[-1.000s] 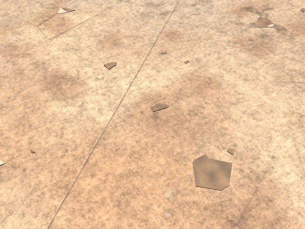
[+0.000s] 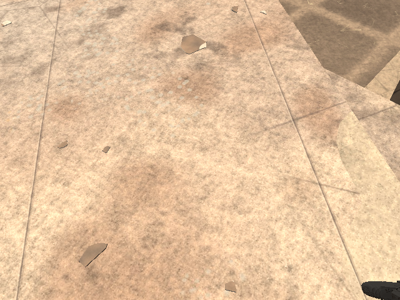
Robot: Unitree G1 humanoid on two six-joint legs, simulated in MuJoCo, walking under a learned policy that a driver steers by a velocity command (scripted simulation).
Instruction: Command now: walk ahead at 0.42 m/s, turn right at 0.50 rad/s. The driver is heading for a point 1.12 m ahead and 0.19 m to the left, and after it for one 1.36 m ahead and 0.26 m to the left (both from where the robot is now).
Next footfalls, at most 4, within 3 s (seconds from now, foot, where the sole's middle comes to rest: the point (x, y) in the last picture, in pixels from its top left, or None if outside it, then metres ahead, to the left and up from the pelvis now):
0.14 left None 0.28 0.14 -0.78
0.46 right None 0.22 -0.10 -0.78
1.44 right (225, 246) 0.63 0.01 -0.78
1.90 left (135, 208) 0.77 0.35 -0.78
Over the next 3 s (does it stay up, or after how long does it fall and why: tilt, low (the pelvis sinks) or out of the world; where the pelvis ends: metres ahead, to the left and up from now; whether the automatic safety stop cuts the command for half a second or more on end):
stays up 1.25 0.26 -0.02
